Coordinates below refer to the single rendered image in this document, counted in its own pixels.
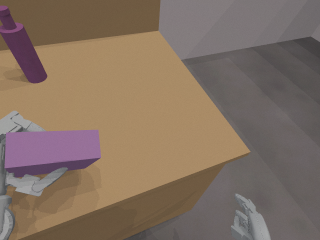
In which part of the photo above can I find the sponge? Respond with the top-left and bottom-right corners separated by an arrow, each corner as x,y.
4,129 -> 101,178

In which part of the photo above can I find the right robot hand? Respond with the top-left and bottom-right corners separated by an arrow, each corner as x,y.
231,193 -> 271,240

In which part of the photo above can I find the table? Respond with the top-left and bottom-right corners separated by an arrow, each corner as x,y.
0,0 -> 251,240

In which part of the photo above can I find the left robot hand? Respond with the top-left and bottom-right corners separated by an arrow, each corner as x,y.
0,111 -> 68,197

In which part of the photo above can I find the robot left forearm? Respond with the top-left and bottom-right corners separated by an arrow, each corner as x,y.
0,195 -> 16,240

